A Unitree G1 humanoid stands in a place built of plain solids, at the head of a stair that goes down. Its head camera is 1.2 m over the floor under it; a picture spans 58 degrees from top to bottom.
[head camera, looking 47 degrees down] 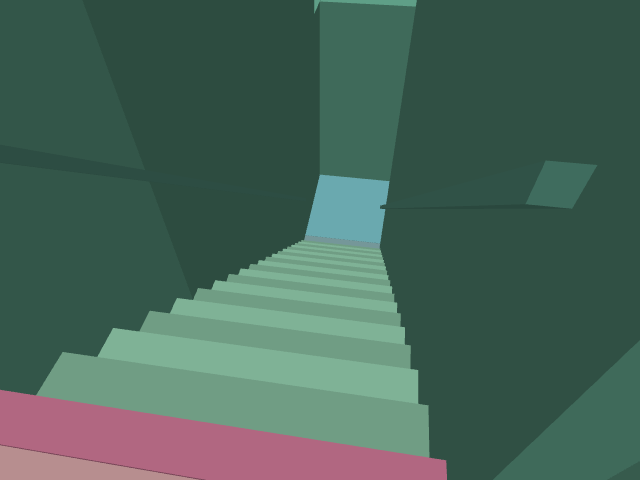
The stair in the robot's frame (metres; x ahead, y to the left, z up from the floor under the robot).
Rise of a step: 0.21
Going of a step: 0.23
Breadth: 1.30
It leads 9 degrees to the right of straight ahead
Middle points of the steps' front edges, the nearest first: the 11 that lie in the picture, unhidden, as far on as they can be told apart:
0.44 0.32 0.00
0.67 0.28 -0.21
0.90 0.25 -0.42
1.13 0.22 -0.64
1.36 0.18 -0.85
1.59 0.15 -1.06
1.82 0.11 -1.27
2.05 0.08 -1.49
2.27 0.04 -1.70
2.50 0.01 -1.91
2.73 -0.03 -2.13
